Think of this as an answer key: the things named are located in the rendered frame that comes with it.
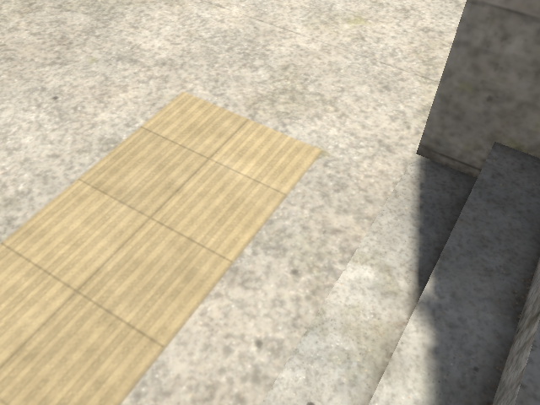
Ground stairs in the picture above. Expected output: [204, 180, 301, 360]
[261, 142, 540, 405]

